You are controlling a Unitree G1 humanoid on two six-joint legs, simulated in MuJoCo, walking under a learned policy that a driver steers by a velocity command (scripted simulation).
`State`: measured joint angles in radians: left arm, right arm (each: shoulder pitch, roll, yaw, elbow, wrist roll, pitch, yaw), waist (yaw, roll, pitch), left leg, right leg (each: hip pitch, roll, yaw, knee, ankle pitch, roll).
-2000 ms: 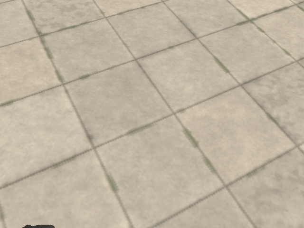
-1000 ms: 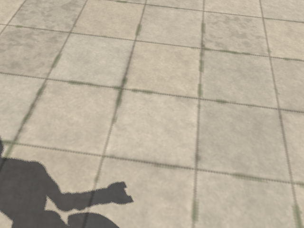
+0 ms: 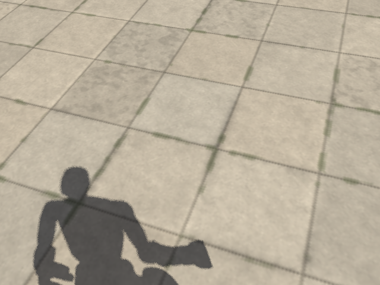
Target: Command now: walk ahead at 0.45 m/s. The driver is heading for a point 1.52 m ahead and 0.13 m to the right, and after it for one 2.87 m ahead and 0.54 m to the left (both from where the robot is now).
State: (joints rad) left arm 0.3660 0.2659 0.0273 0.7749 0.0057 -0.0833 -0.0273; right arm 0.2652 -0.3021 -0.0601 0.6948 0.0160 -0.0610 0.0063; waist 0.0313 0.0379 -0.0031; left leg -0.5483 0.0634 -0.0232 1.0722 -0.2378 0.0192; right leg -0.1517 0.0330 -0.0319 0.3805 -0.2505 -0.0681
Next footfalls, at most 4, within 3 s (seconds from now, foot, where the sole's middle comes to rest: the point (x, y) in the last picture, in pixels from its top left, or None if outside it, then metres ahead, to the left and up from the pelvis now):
0.32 left None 0.36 0.14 -0.78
0.84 right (244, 249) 0.65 -0.10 -0.78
1.38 left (184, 183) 0.94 0.13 -0.78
1.92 right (237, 131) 1.24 -0.11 -0.78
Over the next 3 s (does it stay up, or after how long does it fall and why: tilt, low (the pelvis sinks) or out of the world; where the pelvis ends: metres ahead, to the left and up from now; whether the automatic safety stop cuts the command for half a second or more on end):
stays up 1.65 -0.01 -0.01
